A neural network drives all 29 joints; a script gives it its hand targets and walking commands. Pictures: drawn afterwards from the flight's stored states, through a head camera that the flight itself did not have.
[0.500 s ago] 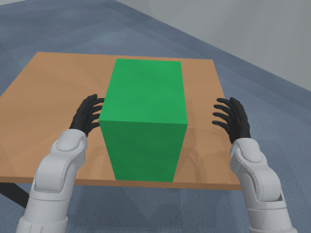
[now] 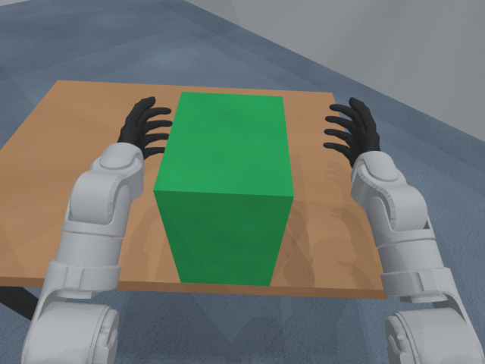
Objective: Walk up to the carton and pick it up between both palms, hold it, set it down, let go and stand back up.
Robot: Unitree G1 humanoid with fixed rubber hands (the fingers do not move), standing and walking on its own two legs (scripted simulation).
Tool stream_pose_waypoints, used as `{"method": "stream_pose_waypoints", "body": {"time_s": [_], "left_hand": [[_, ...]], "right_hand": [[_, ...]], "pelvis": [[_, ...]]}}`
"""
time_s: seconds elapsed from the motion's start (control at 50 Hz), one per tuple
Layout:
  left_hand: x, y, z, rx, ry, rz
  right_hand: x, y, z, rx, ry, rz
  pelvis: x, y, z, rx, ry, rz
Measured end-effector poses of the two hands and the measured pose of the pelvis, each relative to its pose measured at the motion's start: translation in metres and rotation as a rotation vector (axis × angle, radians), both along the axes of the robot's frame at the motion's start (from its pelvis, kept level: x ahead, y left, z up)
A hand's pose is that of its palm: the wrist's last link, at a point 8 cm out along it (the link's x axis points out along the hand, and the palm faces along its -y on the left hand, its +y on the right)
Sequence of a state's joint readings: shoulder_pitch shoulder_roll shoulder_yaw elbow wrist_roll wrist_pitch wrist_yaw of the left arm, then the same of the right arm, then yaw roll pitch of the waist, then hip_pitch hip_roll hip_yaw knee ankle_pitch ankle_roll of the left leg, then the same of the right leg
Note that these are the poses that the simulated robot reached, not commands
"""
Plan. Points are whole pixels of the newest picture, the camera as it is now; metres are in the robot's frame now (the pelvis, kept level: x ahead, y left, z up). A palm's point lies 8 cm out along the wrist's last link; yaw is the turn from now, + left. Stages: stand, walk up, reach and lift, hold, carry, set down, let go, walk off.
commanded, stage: reach and lift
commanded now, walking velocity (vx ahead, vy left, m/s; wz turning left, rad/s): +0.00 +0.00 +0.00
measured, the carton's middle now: (228, 195) +0.41 +0.04 +0.05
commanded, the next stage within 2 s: none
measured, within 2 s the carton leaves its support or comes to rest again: neither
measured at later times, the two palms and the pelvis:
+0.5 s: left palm (133, 146) +0.42 +0.19 +0.15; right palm (348, 147) +0.43 -0.15 +0.16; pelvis +0.01 +0.00 +0.00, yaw +0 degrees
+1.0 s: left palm (141, 172) +0.42 +0.19 +0.09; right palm (330, 179) +0.42 -0.14 +0.09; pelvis +0.02 +0.00 +0.00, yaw +1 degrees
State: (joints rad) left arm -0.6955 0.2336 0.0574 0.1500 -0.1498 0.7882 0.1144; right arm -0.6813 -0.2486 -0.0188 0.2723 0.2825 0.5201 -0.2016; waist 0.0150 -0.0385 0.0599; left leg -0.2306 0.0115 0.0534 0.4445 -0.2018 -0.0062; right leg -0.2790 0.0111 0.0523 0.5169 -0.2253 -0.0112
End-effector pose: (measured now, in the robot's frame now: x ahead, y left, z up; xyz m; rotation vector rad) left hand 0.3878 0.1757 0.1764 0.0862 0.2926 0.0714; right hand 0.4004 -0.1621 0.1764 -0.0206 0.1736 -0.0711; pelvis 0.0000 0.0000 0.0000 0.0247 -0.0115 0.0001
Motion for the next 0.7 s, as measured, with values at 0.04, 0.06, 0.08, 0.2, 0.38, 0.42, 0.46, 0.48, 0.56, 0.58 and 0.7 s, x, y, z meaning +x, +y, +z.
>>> {"method": "stream_pose_waypoints", "body": {"time_s": [0.04,0.06,0.08,0.2,0.38,0.42,0.46,0.48,0.56,0.58,0.7], "left_hand": [[0.006,-0.001,0.003,0.001,0.008,0.002],[0.009,-0.002,0.005,0.001,0.009,0.004],[0.012,-0.002,0.007,0.002,0.007,0.005],[0.026,-0.002,0.021,0.010,0.003,0.012],[0.036,0.002,0.014,0.002,0.010,0.023],[0.034,0.005,0.005,0.000,0.022,0.028],[0.032,0.009,-0.008,-0.003,0.050,0.033],[0.030,0.011,-0.016,-0.004,0.060,0.036],[0.020,0.020,-0.044,-0.006,0.076,0.054],[0.018,0.022,-0.050,-0.007,0.081,0.060],[0.009,0.029,-0.076,-0.008,0.083,0.082]], "right_hand": [[0.006,0.001,0.000,-0.001,0.016,-0.005],[0.008,0.001,0.001,-0.002,0.019,-0.006],[0.010,0.002,0.002,-0.001,0.020,-0.005],[0.022,0.007,0.017,-0.001,-0.006,-0.004],[0.034,0.012,0.014,0.015,0.026,-0.018],[0.034,0.011,0.006,0.020,0.041,-0.024],[0.033,0.011,-0.005,0.024,0.074,-0.033],[0.032,0.010,-0.012,0.027,0.088,-0.036],[0.023,0.011,-0.036,0.049,0.115,-0.040],[0.020,0.011,-0.042,0.055,0.123,-0.040],[0.010,0.021,-0.064,0.100,0.137,-0.031]], "pelvis": [[0.000,0.000,0.000,0.000,0.001,0.000],[0.001,0.000,0.000,0.000,0.001,0.000],[0.001,0.000,0.000,0.000,0.002,0.000],[0.004,0.000,0.000,0.000,0.005,0.000],[0.006,0.002,0.001,-0.003,0.011,0.000],[0.006,0.002,0.001,-0.003,0.011,0.000],[0.005,0.003,0.001,-0.004,0.011,0.000],[0.005,0.003,0.001,-0.004,0.011,0.000],[0.006,0.003,0.001,-0.004,0.012,0.000],[0.006,0.003,0.001,-0.004,0.013,0.000],[0.006,0.002,0.001,-0.004,0.013,0.004]]}}
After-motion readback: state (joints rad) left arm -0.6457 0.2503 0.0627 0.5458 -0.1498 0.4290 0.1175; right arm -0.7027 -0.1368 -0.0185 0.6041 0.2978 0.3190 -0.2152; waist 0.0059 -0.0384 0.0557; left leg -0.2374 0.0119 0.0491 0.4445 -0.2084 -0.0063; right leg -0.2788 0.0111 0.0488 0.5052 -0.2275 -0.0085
